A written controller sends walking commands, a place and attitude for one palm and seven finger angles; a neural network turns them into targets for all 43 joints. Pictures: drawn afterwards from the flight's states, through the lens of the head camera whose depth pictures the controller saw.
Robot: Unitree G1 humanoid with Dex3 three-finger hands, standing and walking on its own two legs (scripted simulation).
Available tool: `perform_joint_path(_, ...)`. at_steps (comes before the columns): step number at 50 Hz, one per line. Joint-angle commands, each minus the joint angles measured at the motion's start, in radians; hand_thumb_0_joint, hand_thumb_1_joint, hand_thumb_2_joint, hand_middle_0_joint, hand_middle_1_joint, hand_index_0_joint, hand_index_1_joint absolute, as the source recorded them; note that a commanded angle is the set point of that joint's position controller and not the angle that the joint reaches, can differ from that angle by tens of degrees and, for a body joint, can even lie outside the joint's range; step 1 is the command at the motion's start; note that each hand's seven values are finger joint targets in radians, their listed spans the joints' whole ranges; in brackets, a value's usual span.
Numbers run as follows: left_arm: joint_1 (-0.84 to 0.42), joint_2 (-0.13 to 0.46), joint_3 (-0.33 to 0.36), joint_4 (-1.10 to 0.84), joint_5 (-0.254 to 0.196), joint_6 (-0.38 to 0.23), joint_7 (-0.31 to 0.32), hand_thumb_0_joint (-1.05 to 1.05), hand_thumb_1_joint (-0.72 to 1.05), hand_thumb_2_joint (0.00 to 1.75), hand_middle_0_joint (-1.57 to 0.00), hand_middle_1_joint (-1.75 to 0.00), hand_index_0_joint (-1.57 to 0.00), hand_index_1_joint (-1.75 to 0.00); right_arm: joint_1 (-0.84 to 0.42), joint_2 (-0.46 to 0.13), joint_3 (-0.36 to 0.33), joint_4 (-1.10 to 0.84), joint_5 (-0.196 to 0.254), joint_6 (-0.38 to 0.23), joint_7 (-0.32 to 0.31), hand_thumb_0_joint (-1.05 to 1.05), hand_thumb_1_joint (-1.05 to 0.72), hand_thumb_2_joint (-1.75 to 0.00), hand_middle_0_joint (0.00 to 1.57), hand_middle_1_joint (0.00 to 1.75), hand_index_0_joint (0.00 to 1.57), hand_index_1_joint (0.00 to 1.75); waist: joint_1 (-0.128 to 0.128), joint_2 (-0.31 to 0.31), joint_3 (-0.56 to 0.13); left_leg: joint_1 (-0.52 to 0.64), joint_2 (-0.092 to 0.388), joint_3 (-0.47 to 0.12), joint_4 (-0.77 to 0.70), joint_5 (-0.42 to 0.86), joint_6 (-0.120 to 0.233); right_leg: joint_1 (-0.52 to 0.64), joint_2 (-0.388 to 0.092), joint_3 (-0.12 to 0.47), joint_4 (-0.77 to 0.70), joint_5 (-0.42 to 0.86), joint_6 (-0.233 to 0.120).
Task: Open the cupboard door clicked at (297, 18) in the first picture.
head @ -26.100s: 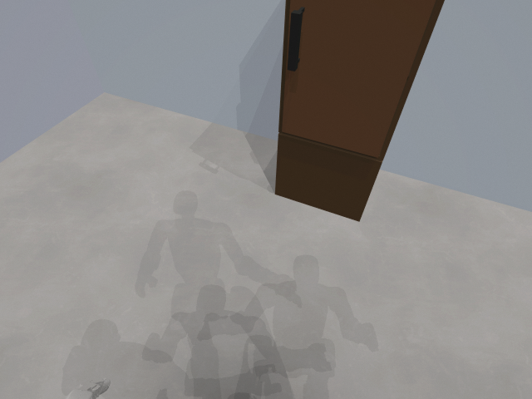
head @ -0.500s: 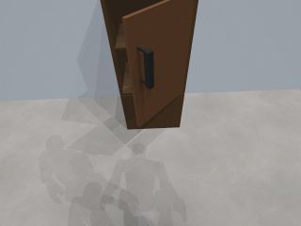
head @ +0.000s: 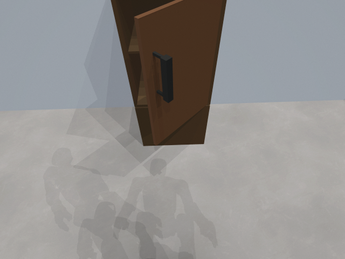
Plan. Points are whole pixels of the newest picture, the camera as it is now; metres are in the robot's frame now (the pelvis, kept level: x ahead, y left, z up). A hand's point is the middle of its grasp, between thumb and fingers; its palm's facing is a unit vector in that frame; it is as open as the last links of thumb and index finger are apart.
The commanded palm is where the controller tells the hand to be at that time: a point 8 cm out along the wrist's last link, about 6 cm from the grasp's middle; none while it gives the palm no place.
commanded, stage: look to check the result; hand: left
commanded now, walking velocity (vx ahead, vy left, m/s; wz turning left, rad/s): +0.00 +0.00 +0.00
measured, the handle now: (162, 77) +0.66 +0.08 +0.04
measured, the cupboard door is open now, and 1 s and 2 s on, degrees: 44 44 44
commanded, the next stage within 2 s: walk to a spot facing it in 0.32 s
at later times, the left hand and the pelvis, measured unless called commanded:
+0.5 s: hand out of the picture +0.07 +0.22 -0.16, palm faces -0.01 -0.95 -0.30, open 7.4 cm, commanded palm none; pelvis +0.01 +0.00 +0.00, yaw -1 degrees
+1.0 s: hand out of the picture +0.10 +0.18 -0.17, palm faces -0.19 -0.95 -0.26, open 7.4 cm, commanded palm none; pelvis -0.02 -0.01 -0.02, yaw -13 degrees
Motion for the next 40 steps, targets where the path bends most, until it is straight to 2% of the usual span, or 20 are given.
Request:
perform_joint_path(1,0.010,0.174,0.035,-0.045,-0.003,-0.021,0.014,0.00,0.90,0.90,-0.20,-0.30,-0.20,-0.30,0.028,-0.135,-0.024,-0.034,0.004,-0.015,-0.012,0.00,-0.90,-0.90,0.20,0.30,0.20,0.30,-0.006,-0.034,-0.045,-0.012,0.097,-0.083,-0.028,0.113,0.034,0.033,-0.183,0.170,-0.070,0.192,0.036)
perform_joint_path(10,-0.002,0.196,0.040,-0.055,-0.003,-0.023,0.016,0.00,0.90,0.90,-0.20,-0.30,-0.20,-0.30,0.015,-0.156,-0.029,-0.040,0.006,-0.013,-0.011,0.00,-0.90,-0.90,0.20,0.30,0.20,0.30,-0.006,-0.037,-0.057,-0.005,0.094,-0.077,-0.020,0.103,0.033,0.044,-0.183,0.181,-0.081,0.213,0.054)
perform_joint_path(14,-0.013,0.202,0.041,-0.055,-0.005,-0.024,0.015,0.00,0.90,0.90,-0.20,-0.30,-0.20,-0.30,0.012,-0.162,-0.029,-0.041,0.004,-0.017,-0.012,0.00,-0.90,-0.90,0.20,0.30,0.20,0.30,-0.006,-0.033,-0.071,0.000,0.099,-0.079,-0.026,0.133,0.033,0.068,-0.187,0.178,-0.068,0.275,0.051)
perform_joint_path(23,-0.031,0.216,0.043,-0.063,-0.004,-0.023,0.013,0.00,0.90,0.90,-0.20,-0.30,-0.20,-0.30,0.000,-0.176,-0.030,-0.048,0.005,-0.018,-0.014,0.00,-0.90,-0.90,0.20,0.30,0.20,0.30,-0.005,-0.032,-0.073,0.013,0.108,-0.073,-0.028,0.146,0.031,0.068,-0.184,0.185,-0.068,0.302,0.051)
perform_joint_path(26,0.005,0.136,0.036,-0.063,-0.003,0.003,0.018,0.00,0.90,0.90,-0.20,-0.30,-0.20,-0.30,0.060,-0.085,-0.020,-0.042,0.003,-0.001,-0.021,0.00,-0.90,-0.90,0.20,0.30,0.20,0.30,-0.012,-0.040,-0.078,0.008,0.115,-0.025,0.027,0.139,0.014,0.045,-0.189,0.201,-0.022,0.376,0.052)
perform_joint_path(28,0.011,0.154,0.048,-0.076,-0.001,0.016,0.015,0.00,0.90,0.90,-0.20,-0.30,-0.20,-0.30,0.068,-0.095,-0.028,-0.054,0.005,0.008,-0.025,0.00,-0.90,-0.90,0.20,0.30,0.20,0.30,-0.011,-0.040,-0.056,-0.023,0.116,0.001,0.061,0.089,0.007,0.025,-0.191,0.238,0.000,0.375,0.034)
perform_joint_path(30,0.018,0.166,0.061,-0.093,0.004,0.024,0.013,0.00,0.90,0.90,-0.20,-0.30,-0.20,-0.30,0.069,-0.103,-0.039,-0.074,0.006,0.014,-0.027,0.00,-0.90,-0.90,0.20,0.30,0.20,0.30,-0.011,-0.061,-0.073,-0.031,0.113,0.024,0.104,0.055,0.003,0.010,-0.197,0.273,0.013,0.376,0.016)
perform_joint_path(32,0.013,0.177,0.070,-0.116,0.007,0.034,0.008,0.00,0.90,0.90,-0.20,-0.30,-0.20,-0.30,0.068,-0.105,-0.049,-0.093,0.006,0.020,-0.030,0.00,-0.90,-0.90,0.20,0.30,0.20,0.30,-0.014,-0.076,-0.062,-0.051,0.112,0.036,0.149,0.013,0.002,-0.020,-0.212,0.309,0.020,0.361,-0.011)
perform_joint_path(34,0.006,0.176,0.076,-0.131,0.008,0.038,0.006,0.00,0.90,0.90,-0.20,-0.30,-0.20,-0.30,0.072,-0.100,-0.054,-0.110,0.008,0.022,-0.031,0.00,-0.90,-0.90,0.20,0.30,0.20,0.30,-0.019,-0.074,-0.056,-0.047,0.113,0.036,0.168,-0.020,0.002,-0.068,-0.212,0.338,0.026,0.316,-0.032)
perform_joint_path(35,0.002,0.170,0.079,-0.141,0.009,0.041,0.005,0.00,0.90,0.90,-0.20,-0.30,-0.20,-0.30,0.072,-0.098,-0.056,-0.117,0.007,0.021,-0.031,0.00,-0.90,-0.90,0.20,0.30,0.20,0.30,-0.021,-0.051,-0.053,-0.033,0.119,0.036,0.166,-0.018,0.005,-0.101,-0.199,0.337,0.037,0.288,-0.029)
perform_joint_path(36,-0.010,0.163,0.080,-0.156,0.009,0.043,0.001,0.00,0.90,0.90,-0.20,-0.30,-0.20,-0.30,0.086,-0.096,-0.058,-0.119,0.005,0.020,-0.033,0.00,-0.90,-0.90,0.20,0.30,0.20,0.30,-0.029,-0.026,-0.052,-0.017,0.141,0.022,0.139,-0.005,0.014,-0.131,-0.179,0.320,0.065,0.267,-0.022)
perform_joint_path(37,-0.023,0.149,0.078,-0.172,0.008,0.046,-0.004,0.00,0.90,0.90,-0.20,-0.30,-0.20,-0.30,0.091,-0.108,-0.062,-0.125,0.002,0.017,-0.034,0.00,-0.90,-0.90,0.20,0.30,0.20,0.30,-0.032,0.017,-0.036,0.001,0.181,-0.020,0.091,0.013,0.032,-0.186,-0.131,0.288,0.122,0.229,-0.002)
perform_joint_path(38,-0.032,0.127,0.076,-0.190,0.007,0.049,-0.011,0.00,0.90,0.90,-0.20,-0.30,-0.20,-0.30,0.098,-0.135,-0.067,-0.131,-0.004,0.014,-0.037,0.00,-0.90,-0.90,0.20,0.30,0.20,0.30,-0.034,0.103,-0.026,0.021,0.252,-0.087,0.029,0.038,0.068,-0.247,-0.073,0.232,0.222,0.154,0.024)
perform_joint_path(39,-0.042,0.106,0.075,-0.206,0.007,0.052,-0.017,0.00,0.90,0.90,-0.20,-0.30,-0.20,-0.30,0.106,-0.157,-0.075,-0.136,-0.008,0.009,-0.039,0.00,-0.90,-0.90,0.20,0.30,0.20,0.30,-0.033,0.188,-0.019,0.032,0.353,-0.169,-0.039,0.116,0.133,-0.302,-0.025,0.163,0.387,-0.071,0.047)
perform_joint_path(40,-0.052,0.103,0.080,-0.220,0.009,0.059,-0.019,0.00,0.90,0.90,-0.20,-0.30,-0.20,-0.30,0.105,-0.158,-0.076,-0.140,-0.009,0.003,-0.041,0.00,-0.90,-0.90,0.20,0.30,0.20,0.30,-0.028,0.215,-0.018,0.047,0.425,-0.198,-0.070,0.217,0.194,-0.368,-0.021,0.144,0.589,-0.317,0.060)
